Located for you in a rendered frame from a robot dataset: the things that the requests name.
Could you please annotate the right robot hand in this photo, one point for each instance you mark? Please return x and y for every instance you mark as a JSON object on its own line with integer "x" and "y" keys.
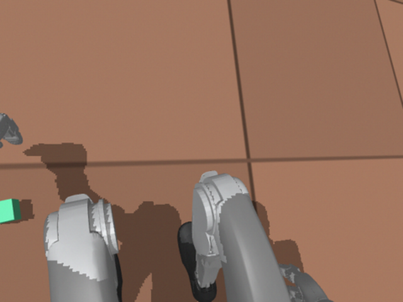
{"x": 306, "y": 290}

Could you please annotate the right robot foot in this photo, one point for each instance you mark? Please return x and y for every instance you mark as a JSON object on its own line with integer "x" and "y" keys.
{"x": 188, "y": 257}

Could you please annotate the left robot hand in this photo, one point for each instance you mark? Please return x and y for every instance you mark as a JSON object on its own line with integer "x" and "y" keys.
{"x": 9, "y": 131}

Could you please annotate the cube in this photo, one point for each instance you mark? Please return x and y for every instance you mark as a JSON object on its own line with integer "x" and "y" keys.
{"x": 9, "y": 210}

